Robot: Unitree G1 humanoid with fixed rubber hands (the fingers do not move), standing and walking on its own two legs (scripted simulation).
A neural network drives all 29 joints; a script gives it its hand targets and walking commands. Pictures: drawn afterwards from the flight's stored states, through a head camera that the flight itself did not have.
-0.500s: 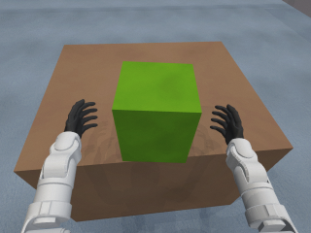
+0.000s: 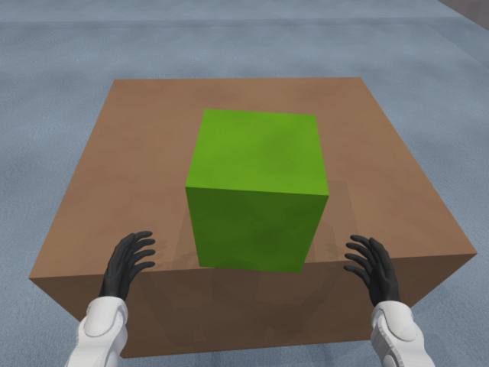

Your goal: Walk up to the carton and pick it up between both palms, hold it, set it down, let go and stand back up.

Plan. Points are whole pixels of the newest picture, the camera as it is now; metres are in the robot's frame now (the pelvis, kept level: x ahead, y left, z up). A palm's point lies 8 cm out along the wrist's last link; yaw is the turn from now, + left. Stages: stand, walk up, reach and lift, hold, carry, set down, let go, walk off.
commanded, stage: set down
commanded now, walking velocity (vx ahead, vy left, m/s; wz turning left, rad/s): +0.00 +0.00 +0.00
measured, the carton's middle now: (254, 194) +0.42 +0.00 +0.02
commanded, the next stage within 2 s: let go in 1.20 s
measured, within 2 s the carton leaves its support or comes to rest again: neither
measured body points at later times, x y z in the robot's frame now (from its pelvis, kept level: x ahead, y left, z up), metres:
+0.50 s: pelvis +0.00 +0.00 +0.00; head +0.00 +0.01 +0.45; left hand +0.20 +0.22 -0.03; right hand +0.20 -0.21 -0.03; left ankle -0.01 +0.12 -0.75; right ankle -0.01 -0.12 -0.75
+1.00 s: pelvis +0.01 +0.00 +0.00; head +0.01 +0.00 +0.45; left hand +0.18 +0.23 -0.07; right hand +0.18 -0.22 -0.07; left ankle -0.01 +0.12 -0.75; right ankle -0.01 -0.12 -0.75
